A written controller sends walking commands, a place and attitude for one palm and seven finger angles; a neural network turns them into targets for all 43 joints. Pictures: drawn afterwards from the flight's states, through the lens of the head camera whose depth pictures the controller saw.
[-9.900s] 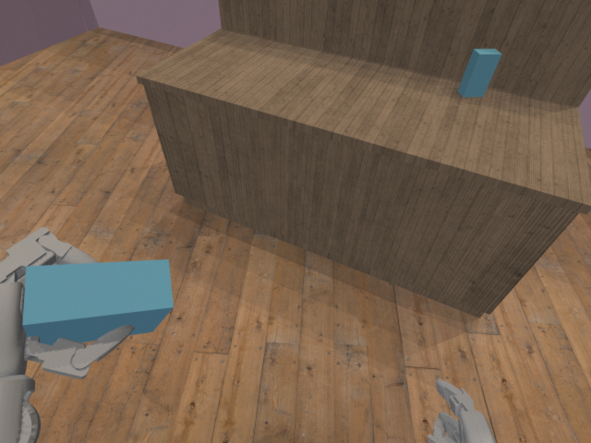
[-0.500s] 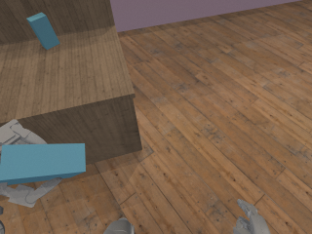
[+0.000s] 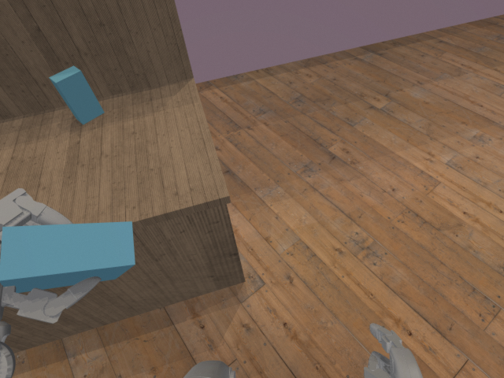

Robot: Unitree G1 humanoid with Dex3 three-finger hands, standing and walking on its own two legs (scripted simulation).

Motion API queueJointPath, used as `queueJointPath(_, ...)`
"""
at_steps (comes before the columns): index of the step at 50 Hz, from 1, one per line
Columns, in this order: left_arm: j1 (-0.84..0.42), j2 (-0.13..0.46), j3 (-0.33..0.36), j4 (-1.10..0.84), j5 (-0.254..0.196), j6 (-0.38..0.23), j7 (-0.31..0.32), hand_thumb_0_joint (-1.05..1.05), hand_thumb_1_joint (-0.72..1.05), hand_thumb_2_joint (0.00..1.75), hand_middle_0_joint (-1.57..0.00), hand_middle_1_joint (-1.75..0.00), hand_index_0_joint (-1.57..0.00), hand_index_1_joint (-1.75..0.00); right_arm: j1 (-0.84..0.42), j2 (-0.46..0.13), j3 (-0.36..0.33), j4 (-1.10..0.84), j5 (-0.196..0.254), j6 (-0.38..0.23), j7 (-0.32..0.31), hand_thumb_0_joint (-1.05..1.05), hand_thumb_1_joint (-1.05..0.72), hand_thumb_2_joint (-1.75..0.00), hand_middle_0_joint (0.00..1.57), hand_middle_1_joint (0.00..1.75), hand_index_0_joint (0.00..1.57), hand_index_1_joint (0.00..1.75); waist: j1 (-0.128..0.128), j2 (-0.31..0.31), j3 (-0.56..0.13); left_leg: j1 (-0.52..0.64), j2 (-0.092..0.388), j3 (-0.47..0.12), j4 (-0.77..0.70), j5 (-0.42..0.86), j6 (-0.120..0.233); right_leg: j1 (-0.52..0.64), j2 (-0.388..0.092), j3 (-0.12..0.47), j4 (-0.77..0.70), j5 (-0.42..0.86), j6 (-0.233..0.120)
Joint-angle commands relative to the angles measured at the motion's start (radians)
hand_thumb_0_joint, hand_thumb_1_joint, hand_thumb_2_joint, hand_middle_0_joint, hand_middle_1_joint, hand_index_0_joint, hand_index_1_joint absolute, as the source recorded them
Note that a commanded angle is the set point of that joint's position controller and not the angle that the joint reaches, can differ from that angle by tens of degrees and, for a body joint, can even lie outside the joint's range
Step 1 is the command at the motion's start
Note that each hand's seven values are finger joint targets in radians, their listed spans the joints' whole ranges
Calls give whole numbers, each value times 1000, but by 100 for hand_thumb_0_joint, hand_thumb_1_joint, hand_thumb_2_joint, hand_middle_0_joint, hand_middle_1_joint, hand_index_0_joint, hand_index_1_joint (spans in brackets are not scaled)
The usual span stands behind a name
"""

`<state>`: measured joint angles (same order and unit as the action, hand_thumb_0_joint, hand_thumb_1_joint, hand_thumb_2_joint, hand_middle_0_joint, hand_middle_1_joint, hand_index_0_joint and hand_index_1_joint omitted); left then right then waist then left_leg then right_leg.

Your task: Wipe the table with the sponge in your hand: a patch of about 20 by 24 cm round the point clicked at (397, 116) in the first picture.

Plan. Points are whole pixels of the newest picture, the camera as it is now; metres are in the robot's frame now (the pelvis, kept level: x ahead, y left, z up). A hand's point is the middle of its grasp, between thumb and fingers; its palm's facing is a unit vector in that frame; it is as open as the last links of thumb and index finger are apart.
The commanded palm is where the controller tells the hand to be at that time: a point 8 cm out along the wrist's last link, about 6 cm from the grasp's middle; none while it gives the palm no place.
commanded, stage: come to a stop and stand still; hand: left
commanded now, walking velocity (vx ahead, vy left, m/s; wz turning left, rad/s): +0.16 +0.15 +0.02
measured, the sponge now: (88, 256) +0.23 +0.20 +0.15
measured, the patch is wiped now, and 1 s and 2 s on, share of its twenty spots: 0.00 0.00 0.00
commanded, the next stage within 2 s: look again from close up in 1.52 s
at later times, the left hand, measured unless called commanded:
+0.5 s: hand (23, 214) +0.27 +0.29 +0.18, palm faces +0.34 -0.86 -0.38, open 9.5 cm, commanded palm +0.21 +0.33 +0.19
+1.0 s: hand (28, 270) +0.21 +0.25 +0.17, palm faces +0.33 -0.87 -0.37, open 9.5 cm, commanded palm +0.15 +0.30 +0.19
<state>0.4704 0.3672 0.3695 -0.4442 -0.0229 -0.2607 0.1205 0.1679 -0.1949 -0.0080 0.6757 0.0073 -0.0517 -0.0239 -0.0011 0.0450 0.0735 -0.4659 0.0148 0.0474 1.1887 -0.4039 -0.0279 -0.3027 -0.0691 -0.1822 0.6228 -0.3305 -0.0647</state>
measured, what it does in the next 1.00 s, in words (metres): steps on the spot: left foot, then right foot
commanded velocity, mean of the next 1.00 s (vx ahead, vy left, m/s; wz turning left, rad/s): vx -0.05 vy -0.05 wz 0.00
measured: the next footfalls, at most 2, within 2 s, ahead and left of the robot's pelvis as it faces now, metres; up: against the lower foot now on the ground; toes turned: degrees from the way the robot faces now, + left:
left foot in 0.26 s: +0.14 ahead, +0.18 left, +0.00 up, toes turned +6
right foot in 0.62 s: +0.05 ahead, -0.06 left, +0.00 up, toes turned -7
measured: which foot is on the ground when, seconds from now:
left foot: up 0.00-0.24, down 0.26-0.66, up 0.68-0.92, down 0.94-1.00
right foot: down 0.00-0.28, up 0.30-0.60, down 0.62-1.00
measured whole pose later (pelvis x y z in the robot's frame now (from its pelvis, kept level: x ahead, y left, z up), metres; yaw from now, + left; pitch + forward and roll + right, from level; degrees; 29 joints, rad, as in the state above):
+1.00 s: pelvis -0.02 +0.03 +0.01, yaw -2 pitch -1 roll +0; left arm 0.47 0.37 0.32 -0.51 -0.03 -0.18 0.16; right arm 0.23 -0.24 -0.01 0.63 0.00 -0.06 -0.08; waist -0.01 -0.03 0.04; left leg -0.21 0.03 0.05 0.51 -0.28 0.00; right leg -0.26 0.02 -0.13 0.49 -0.22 -0.05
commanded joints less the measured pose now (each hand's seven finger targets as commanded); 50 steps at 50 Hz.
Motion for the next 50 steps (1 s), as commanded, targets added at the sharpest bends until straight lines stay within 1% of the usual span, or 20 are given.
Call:
queueJointPath(1, -9, 188, 143, -168, 1, -71, 34, 0, 10, 130, -120, -160, -120, -160, -82, -86, -29, -169, -8, -30, -8, 0, -90, -90, 20, 30, 20, 30, 0, -150, -161, -195, 63, -34, -16, 85, -10, 268, -271, 225, -242, 703, -52)
queueJointPath(3, -21, 184, 123, -233, 4, -78, 43, 0, 10, 130, -120, -160, -120, -160, -61, -94, -36, -178, -11, -34, -3, 0, -90, -90, 20, 30, 20, 30, -6, -168, -190, -150, 66, 8, -173, 105, -9, 301, -267, 189, -228, 757, -54)
queueJointPath(8, 33, 212, 152, -351, -1, -45, 75, 0, 10, 130, -120, -160, -120, -160, -68, -79, -39, -238, -10, -50, -24, 0, -90, -90, 20, 30, 20, 30, 33, -216, -231, 31, 10, 105, -513, 124, 2, 337, -231, 162, -161, 870, -50)
queueJointPath(11, 48, 196, 159, -348, -8, -22, 85, 0, 10, 130, -120, -160, -120, -160, -31, -80, -45, -247, -7, -33, -46, 0, -90, -90, 20, 30, 20, 30, -2, -172, -263, 261, -10, 110, -734, 342, -2, 262, -158, 111, -72, 723, 12)
queueJointPath(12, 29, 195, 159, -354, -12, -20, 83, 0, 10, 130, -120, -160, -120, -160, -26, -92, -53, -254, -5, -26, -55, 0, -90, -90, 20, 30, 20, 30, -8, -117, -266, 358, 44, 76, -774, 488, 5, 203, -109, 101, -16, 598, 44)
queueJointPath(13, 12, 194, 156, -362, -16, -22, 80, 0, 10, 130, -120, -160, -120, -160, -16, -120, -65, -253, -1, -22, -56, 0, -90, -90, 20, 30, 20, 30, -3, 37, -283, 472, 181, -64, -751, 805, 54, 70, -31, 71, 94, 267, 84)
queueJointPath(14, -3, 199, 151, -351, -16, -29, 74, 0, 10, 130, -120, -160, -120, -160, 0, -138, -74, -254, 0, -24, -48, 0, -90, -90, 20, 30, 20, 30, 2, 169, -275, 485, 346, -238, -790, 1049, 146, -53, 26, 99, 231, -227, 96)
queueJointPath(15, -22, 197, 132, -285, -8, -37, 65, 0, 10, 130, -120, -160, -120, -160, 6, -134, -79, -253, 4, -32, -40, 0, -90, -90, 20, 30, 20, 30, 1, 117, -214, 410, 379, -265, -832, 953, 175, -68, 50, 147, 360, -360, 82)
queueJointPath(18, -50, 213, 153, -327, -12, -30, 61, 0, 10, 130, -120, -160, -120, -160, 5, -119, -60, -226, -18, -52, -27, 0, -90, -90, 20, 30, 20, 30, -12, 222, -237, 432, 350, -198, -817, 907, 181, -122, 29, 180, 370, -194, 91)
queueJointPath(21, -37, 165, 90, -460, -17, -12, 43, 0, 10, 130, -120, -160, -120, -160, -19, -114, -52, -243, -10, -80, 6, 0, -90, -90, 20, 30, 20, 30, -1, 265, -250, 401, 304, -73, -815, 768, 134, -71, 47, 127, 248, -124, 96)
queueJointPath(26, -9, 172, 100, -430, -32, 24, 40, 0, 10, 130, -120, -160, -120, -160, -10, -116, -36, -244, -14, -101, 9, 0, -90, -90, 20, 30, 20, 30, -13, 234, -208, 305, 316, -107, -855, 554, 126, 28, 76, 90, 30, -124, 99)
queueJointPath(29, 12, 173, 131, -328, -37, 41, 43, 0, 10, 130, -120, -160, -120, -160, -7, -112, -33, -240, -2, -88, 1, 0, -90, -90, 20, 30, 20, 30, -6, 179, -217, 260, 269, -48, -804, 397, 89, 140, 82, 69, -161, 4, 99)
queueJointPath(31, -3, 185, 143, -277, -35, 41, 41, 0, 10, 130, -120, -160, -120, -160, -10, -97, -28, -238, 3, -72, -5, 0, -90, -90, 20, 30, 20, 30, -13, 68, -203, 194, 204, 0, -738, 226, 44, 187, 31, 118, -273, 92, 77)
queueJointPath(33, -34, 197, 140, -234, -43, 50, 40, 0, 10, 130, -120, -160, -120, -160, -18, -71, -14, -238, 5, -61, -9, 0, -90, -90, 20, 30, 20, 30, -19, -158, -181, 146, 68, 46, -567, 30, -8, 82, -140, 350, -348, 137, -2)
queueJointPath(35, -24, 171, 102, -206, -51, 77, 34, 0, 10, 130, -120, -160, -120, -160, -50, -87, -20, -230, 14, -57, -17, 0, -90, -90, 20, 30, 20, 30, 4, -253, -110, 106, 26, -26, -351, -29, -2, -35, -215, 441, -417, 4, -60)
queueJointPath(39, -95, 161, 65, -220, -24, 53, 44, 0, 10, 130, -120, -160, -120, -160, -70, -87, 3, -193, 4, -61, -35, 0, -90, -90, 20, 30, 20, 30, -2, -187, -125, 30, 33, -34, -315, 25, -1, 94, -186, 297, -352, 202, -67)
queueJointPath(43, -94, 183, 82, -252, -12, 29, 60, 0, 10, 130, -120, -160, -120, -160, -58, -104, -9, -191, -5, -76, -58, 0, -90, -90, 20, 30, 20, 30, 17, -101, -140, 120, 20, -10, -583, 36, 19, 162, -172, 308, -328, 282, -66)
queueJointPath(45, -70, 198, 101, -299, -15, 21, 64, 0, 10, 130, -120, -160, -120, -160, -33, -111, -19, -198, -10, -69, -57, 0, -90, -90, 20, 30, 20, 30, 6, -45, -190, 241, 18, -23, -774, 161, 22, 185, -136, 286, -268, 269, -29)
queueJointPath(48, -44, 193, 92, -339, -12, -1, 67, 0, 10, 130, -120, -160, -120, -160, -34, -145, -31, -226, -3, -62, -54, 0, -90, -90, 20, 30, 20, 30, 21, 135, -216, 303, 194, -173, -812, 565, 71, 156, 9, 197, -155, 228, 57)
queueJointPath(50, -17, 184, 93, -323, -15, -4, 57, 0, 10, 130, -120, -160, -120, -160, -39, -123, -19, -225, -16, -60, -55, 0, -90, -90, 20, 30, 20, 30, 12, 212, -180, 201, 207, -182, -842, 516, 78, 172, 20, 165, -124, 151, 66)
